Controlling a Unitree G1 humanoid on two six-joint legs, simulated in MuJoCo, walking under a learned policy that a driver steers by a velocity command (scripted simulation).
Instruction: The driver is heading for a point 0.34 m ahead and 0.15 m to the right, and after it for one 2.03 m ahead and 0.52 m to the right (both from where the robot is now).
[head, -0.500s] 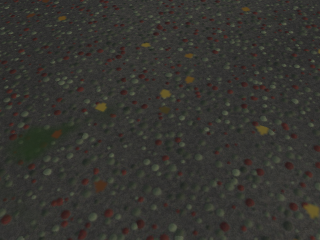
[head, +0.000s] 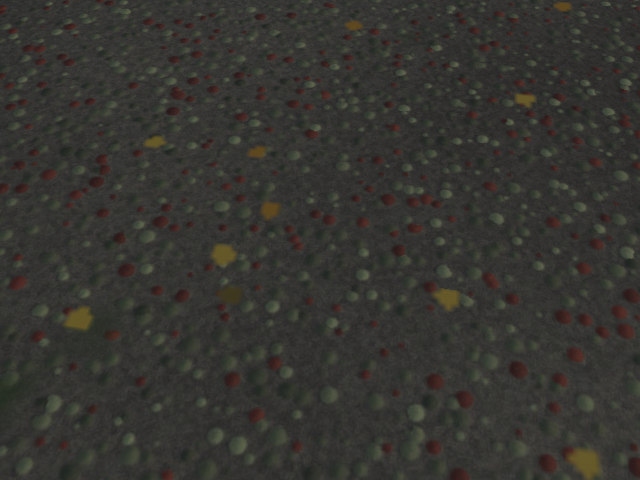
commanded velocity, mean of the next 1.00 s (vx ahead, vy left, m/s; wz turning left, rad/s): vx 0.22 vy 0.00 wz -0.41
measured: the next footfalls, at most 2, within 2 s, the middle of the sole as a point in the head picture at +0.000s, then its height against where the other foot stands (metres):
right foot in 0.10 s outside the picture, level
left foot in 0.58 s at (310, 465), level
